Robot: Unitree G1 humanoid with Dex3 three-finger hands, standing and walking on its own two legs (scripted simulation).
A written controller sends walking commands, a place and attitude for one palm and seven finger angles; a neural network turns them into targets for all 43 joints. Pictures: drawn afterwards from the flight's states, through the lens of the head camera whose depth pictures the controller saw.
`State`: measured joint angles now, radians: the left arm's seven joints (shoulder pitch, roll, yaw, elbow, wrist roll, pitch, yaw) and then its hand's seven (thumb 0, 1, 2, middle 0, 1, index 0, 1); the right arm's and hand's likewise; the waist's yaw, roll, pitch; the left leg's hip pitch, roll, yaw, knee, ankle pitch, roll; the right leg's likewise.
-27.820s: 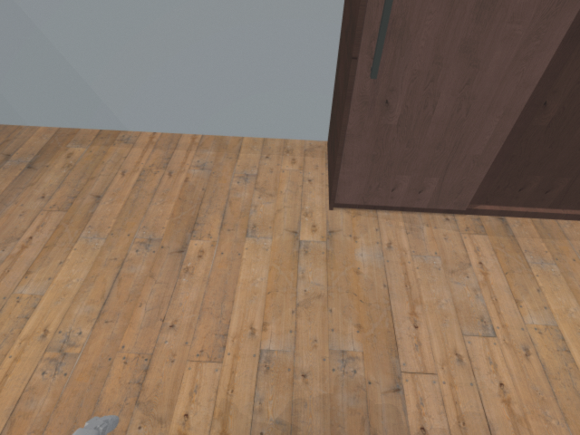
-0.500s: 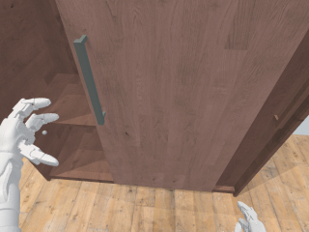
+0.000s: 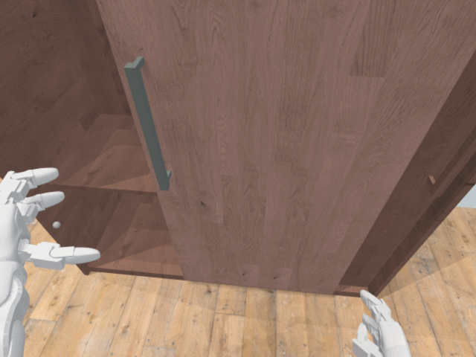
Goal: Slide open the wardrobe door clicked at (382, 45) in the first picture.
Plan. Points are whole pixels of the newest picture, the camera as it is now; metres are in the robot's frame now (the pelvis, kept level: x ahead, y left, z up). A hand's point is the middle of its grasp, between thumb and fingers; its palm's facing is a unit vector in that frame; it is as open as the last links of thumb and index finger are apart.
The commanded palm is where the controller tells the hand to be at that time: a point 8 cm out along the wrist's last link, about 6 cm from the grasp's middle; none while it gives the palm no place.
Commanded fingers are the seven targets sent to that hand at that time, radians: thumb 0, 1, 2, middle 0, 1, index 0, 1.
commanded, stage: draw the hand back to the body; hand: left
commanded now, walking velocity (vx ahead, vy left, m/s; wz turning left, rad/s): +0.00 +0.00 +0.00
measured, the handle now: (154, 132) +0.52 +0.25 +0.09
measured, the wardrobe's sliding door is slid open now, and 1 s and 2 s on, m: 0.45 0.45 0.45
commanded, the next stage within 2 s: step back with the hand held close in 0.92 s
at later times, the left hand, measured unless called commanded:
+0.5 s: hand (70, 216) +0.24 +0.26 +0.17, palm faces +0.42 -0.82 -0.40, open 9.2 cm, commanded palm +0.19 +0.30 +0.18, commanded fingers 0.00 0.86 0.88 -0.20 -0.32 -0.20 -0.32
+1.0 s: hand (67, 229) +0.22 +0.25 +0.17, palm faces +0.44 -0.81 -0.39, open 7.4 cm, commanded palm +0.17 +0.28 +0.18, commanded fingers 0.00 0.90 0.90 -0.20 -0.30 -0.20 -0.30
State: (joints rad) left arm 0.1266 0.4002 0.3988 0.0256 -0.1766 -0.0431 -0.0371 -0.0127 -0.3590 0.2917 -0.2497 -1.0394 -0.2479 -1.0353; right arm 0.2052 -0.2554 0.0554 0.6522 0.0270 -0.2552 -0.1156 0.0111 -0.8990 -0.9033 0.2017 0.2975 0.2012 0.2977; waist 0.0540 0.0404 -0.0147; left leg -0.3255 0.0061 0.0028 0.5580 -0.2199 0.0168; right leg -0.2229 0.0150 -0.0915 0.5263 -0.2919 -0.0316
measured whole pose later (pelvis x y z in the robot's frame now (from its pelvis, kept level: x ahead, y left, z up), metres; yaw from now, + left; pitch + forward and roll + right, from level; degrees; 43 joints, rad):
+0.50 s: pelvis +0.04 +0.00 +0.01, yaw -2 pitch -3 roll +0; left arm 0.45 0.36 0.32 -0.37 -0.07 -0.06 0.10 0.00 0.51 0.71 -0.23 -0.53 -0.22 -0.52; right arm 0.20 -0.23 0.03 0.65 0.00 -0.14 -0.07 0.01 -0.90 -0.90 0.20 0.30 0.20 0.30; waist 0.07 0.05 -0.02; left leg -0.13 -0.01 0.04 0.41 -0.22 0.02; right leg -0.05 0.00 -0.05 0.39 -0.29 -0.02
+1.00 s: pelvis +0.03 -0.01 +0.01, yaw -1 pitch -5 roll +0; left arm 0.47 0.36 0.33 -0.39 -0.08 -0.07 0.10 0.01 0.89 0.90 -0.21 -0.31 -0.21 -0.30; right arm 0.20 -0.22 0.02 0.66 0.00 -0.10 -0.09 0.01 -0.90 -0.90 0.20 0.30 0.20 0.30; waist 0.08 0.05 0.00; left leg -0.11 0.01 0.02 0.39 -0.20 0.00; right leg -0.02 0.03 -0.07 0.36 -0.27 -0.04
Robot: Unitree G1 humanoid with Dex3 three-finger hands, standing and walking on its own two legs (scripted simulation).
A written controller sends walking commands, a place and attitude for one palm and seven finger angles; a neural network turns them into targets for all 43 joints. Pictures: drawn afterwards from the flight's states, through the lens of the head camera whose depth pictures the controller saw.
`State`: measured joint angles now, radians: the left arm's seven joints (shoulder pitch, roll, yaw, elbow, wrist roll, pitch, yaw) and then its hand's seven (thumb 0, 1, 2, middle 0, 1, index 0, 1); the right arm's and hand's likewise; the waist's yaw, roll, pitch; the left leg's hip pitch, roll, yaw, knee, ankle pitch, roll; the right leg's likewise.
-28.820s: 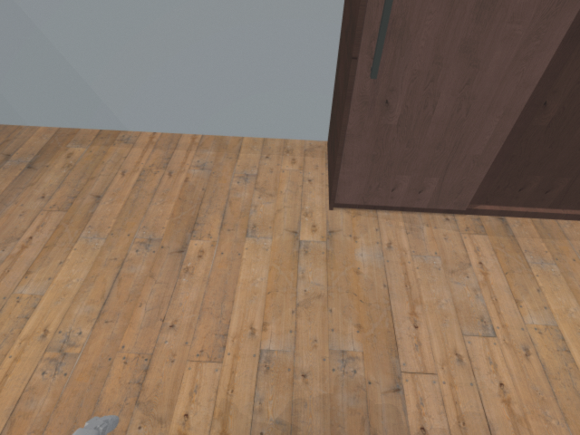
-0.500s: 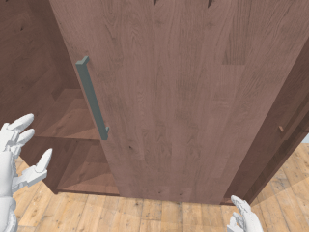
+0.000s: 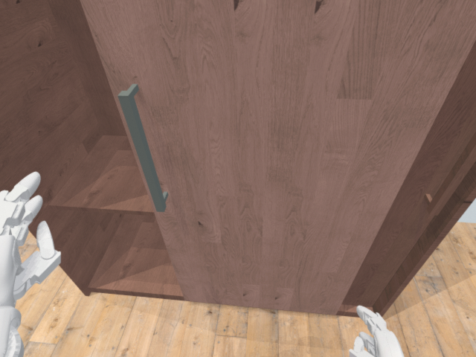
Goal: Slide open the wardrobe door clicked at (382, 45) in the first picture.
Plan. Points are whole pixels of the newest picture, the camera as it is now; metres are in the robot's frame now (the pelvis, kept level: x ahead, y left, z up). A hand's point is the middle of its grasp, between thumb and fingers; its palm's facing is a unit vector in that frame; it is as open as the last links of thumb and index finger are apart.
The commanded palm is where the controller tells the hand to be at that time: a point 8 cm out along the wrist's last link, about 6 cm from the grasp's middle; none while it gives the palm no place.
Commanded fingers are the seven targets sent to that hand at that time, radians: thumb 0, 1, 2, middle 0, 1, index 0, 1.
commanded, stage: step back with the hand held close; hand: left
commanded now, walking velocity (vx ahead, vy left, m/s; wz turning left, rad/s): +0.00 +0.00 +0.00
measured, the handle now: (149, 155) +0.48 +0.27 +0.08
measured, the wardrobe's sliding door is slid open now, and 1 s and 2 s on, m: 0.45 0.45 0.45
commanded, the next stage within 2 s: stop stepping back and stand still in 1.16 s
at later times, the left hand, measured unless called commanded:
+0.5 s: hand (2, 281) +0.15 +0.32 +0.15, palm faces +0.39 -0.78 -0.49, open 7.4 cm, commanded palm +0.08 +0.35 +0.17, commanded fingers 0.00 0.90 0.90 -0.20 -0.30 -0.20 -0.30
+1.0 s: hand out of the picture +0.05 +0.32 +0.16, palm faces +0.47 -0.76 -0.44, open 7.4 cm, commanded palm -0.01 +0.35 +0.17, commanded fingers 0.00 0.90 0.90 -0.20 -0.30 -0.20 -0.30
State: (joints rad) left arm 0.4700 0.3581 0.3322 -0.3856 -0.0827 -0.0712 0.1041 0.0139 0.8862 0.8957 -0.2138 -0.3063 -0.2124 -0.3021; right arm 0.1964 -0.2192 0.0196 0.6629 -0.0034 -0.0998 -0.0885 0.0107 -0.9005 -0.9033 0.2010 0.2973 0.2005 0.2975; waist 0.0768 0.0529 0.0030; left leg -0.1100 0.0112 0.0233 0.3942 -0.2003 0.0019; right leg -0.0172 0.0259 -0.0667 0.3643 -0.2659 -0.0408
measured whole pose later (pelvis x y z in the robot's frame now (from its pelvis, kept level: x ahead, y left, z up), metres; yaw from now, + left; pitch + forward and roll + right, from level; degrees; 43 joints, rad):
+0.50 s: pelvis -0.05 +0.05 -0.01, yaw +0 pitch +0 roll -2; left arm 0.55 0.46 0.42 -0.49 -0.05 -0.16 0.13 0.01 0.89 0.90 -0.22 -0.30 -0.22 -0.30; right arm 0.20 -0.23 0.01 0.54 0.02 0.00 -0.10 0.01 -0.90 -0.90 0.20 0.30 0.20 0.30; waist 0.01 -0.01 0.02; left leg -0.33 -0.02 0.04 0.47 -0.14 0.07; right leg -0.24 0.00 -0.05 0.44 -0.20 0.02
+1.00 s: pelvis -0.13 +0.05 -0.01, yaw +3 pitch +1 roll -3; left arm 0.52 0.44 0.42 -0.52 -0.04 -0.24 0.14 0.01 0.89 0.90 -0.22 -0.30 -0.21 -0.30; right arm 0.17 -0.20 0.00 0.60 0.00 -0.10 -0.07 0.01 -0.90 -0.90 0.20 0.30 0.20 0.30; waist 0.04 -0.02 0.00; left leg -0.50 -0.02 0.00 0.63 -0.27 0.01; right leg -0.28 0.05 0.02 0.47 -0.21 0.00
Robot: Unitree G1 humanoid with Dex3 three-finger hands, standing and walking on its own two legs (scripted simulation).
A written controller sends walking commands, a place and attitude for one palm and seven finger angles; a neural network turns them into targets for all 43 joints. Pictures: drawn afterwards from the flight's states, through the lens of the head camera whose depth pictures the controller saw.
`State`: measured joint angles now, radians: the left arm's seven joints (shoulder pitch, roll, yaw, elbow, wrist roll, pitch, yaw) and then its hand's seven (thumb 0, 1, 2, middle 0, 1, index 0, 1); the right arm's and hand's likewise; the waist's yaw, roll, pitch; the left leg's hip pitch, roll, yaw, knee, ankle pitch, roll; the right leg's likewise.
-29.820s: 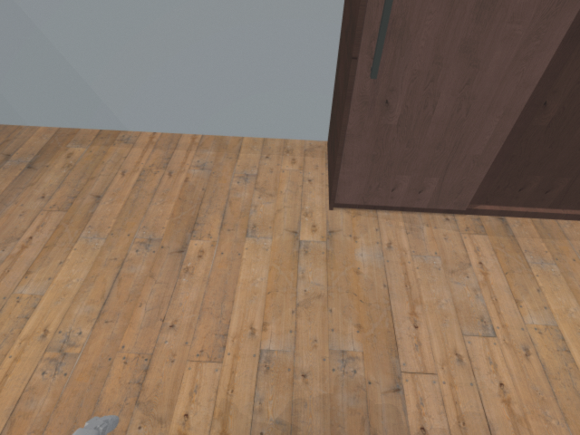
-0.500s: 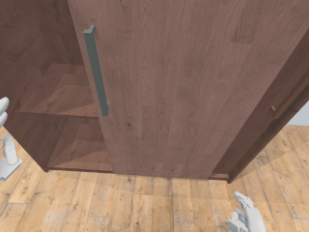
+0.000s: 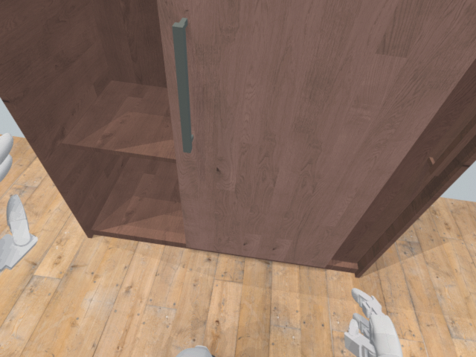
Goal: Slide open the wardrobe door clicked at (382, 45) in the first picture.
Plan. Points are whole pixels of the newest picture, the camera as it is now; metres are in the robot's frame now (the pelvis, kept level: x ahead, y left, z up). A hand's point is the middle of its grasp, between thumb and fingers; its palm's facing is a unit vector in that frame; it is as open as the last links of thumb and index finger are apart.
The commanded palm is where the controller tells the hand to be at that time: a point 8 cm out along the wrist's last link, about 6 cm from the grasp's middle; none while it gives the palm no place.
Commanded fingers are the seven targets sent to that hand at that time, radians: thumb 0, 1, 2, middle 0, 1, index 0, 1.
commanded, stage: step back with the hand held close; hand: left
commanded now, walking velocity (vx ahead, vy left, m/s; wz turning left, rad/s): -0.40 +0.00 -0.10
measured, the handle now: (186, 94) +0.63 +0.19 +0.09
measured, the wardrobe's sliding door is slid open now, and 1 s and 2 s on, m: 0.45 0.45 0.45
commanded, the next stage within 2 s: stop stepping back and stand still in 0.16 s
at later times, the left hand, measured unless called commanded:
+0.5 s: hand (19, 310) +0.13 +0.24 +0.16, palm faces +0.29 -0.82 -0.48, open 7.4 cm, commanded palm +0.08 +0.28 +0.18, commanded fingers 0.00 0.90 0.90 -0.20 -0.30 -0.20 -0.30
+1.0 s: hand out of the picture +0.09 +0.27 +0.16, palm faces +0.42 -0.79 -0.44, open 7.4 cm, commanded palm +0.04 +0.30 +0.18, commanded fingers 0.00 0.90 0.90 -0.20 -0.30 -0.20 -0.30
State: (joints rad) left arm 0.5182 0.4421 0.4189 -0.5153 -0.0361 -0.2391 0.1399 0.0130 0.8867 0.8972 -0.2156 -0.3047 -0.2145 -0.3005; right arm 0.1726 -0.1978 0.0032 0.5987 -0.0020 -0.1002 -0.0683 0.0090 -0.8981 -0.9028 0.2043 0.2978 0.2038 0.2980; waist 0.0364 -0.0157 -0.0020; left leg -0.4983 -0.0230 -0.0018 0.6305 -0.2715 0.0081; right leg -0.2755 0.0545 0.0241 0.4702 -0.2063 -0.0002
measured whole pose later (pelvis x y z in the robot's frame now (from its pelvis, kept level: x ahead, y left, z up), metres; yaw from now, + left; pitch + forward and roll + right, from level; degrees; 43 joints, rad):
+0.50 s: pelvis -0.09 +0.00 +0.00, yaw -6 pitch +3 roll -2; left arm 0.58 0.48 0.42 -0.53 -0.07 -0.19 0.13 0.01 0.89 0.90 -0.22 -0.30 -0.22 -0.30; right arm 0.21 -0.19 0.02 0.66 -0.02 -0.12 -0.06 0.01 -0.90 -0.90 0.20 0.30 0.20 0.30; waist 0.03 -0.01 -0.06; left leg -0.53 0.01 0.03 0.62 -0.19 0.00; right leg -0.07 0.05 -0.01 0.41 -0.39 -0.03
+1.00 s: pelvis -0.11 +0.01 +0.00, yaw -3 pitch +0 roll -1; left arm 0.56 0.40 0.41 -0.44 -0.03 -0.22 0.16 0.01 0.88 0.90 -0.22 -0.31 -0.22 -0.30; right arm 0.31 -0.23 -0.01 0.69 0.00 -0.14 -0.09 0.01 -0.90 -0.90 0.20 0.30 0.20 0.30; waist 0.01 0.00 -0.04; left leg -0.32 0.02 0.01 0.57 -0.24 0.00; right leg -0.19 0.01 -0.06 0.54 -0.36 -0.01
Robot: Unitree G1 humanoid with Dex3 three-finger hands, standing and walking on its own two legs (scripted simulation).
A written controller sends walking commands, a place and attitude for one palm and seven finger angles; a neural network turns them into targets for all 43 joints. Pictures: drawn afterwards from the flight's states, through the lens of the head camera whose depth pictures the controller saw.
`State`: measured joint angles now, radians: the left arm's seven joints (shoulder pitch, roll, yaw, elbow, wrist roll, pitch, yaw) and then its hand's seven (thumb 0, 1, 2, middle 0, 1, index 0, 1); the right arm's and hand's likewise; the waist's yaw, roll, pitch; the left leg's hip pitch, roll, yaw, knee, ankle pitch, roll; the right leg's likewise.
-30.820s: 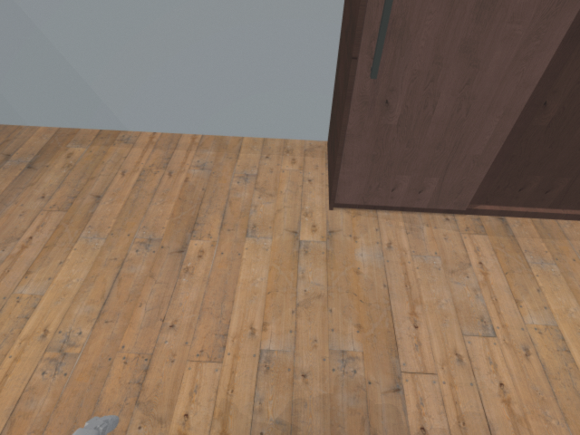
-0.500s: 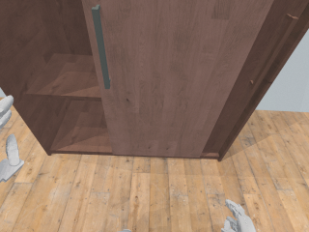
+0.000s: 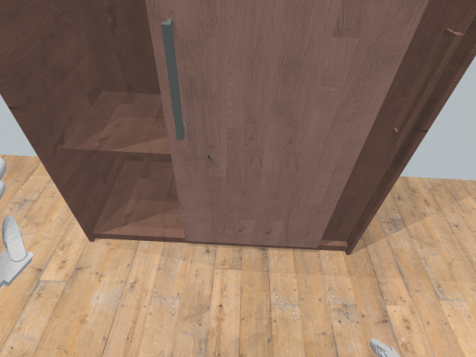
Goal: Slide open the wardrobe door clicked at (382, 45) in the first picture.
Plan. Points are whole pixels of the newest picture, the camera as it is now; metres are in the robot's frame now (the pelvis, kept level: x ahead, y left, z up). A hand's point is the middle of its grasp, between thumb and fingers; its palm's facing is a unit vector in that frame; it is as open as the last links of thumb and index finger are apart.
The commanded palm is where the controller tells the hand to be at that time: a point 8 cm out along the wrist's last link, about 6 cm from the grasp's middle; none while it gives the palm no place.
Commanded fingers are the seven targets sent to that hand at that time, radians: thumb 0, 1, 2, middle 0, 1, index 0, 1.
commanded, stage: stop stepping back and stand still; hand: left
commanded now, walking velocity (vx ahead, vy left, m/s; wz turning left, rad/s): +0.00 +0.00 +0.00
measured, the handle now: (176, 85) +0.73 +0.22 +0.10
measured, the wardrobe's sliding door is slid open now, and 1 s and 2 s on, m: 0.45 0.45 0.45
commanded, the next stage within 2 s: let the arm hang, fingers relaxed in 0.48 s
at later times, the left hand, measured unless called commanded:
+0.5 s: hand (9, 276) +0.17 +0.28 +0.15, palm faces +0.47 -0.79 -0.40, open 7.4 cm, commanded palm +0.11 +0.31 +0.19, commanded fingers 0.00 0.90 0.90 -0.20 -0.30 -0.20 -0.30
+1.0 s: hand out of the picture -0.02 +0.18 -0.18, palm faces -0.01 -0.99 -0.15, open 7.2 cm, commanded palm none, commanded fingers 0.00 0.90 0.90 -0.20 -0.30 -0.20 -0.30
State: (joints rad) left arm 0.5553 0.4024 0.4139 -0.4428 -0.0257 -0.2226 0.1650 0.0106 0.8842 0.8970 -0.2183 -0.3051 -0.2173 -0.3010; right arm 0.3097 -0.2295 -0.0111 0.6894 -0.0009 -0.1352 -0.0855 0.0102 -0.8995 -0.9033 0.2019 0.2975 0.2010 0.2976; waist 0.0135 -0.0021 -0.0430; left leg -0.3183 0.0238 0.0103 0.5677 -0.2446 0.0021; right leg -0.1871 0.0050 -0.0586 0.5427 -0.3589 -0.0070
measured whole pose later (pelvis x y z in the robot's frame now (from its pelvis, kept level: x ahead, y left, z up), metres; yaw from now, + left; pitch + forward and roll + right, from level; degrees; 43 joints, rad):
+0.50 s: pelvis -0.03 +0.01 +0.01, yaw +0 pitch +0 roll -2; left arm 0.51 0.37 0.38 -0.38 -0.03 -0.18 0.16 0.01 0.89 0.90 -0.21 -0.30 -0.21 -0.30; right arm 0.22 -0.21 0.02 0.64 0.00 -0.14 -0.08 0.01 -0.90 -0.90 0.20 0.30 0.20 0.30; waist 0.03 0.01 -0.02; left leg -0.30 0.02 0.01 0.47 -0.16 0.02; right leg -0.15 0.01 -0.06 0.40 -0.25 0.00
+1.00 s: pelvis -0.04 +0.00 +0.00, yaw +3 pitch -1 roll -2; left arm 0.27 0.23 -0.02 0.95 0.02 0.05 0.00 0.01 0.94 0.90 -0.21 -0.30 -0.21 -0.30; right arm 0.27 -0.26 0.00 1.00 -0.03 0.04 -0.01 0.01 -0.90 -0.90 0.20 0.30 0.20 0.30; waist -0.02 -0.05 0.09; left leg -0.40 0.01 -0.04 0.59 -0.19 0.01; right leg -0.24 0.00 -0.11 0.56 -0.31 -0.01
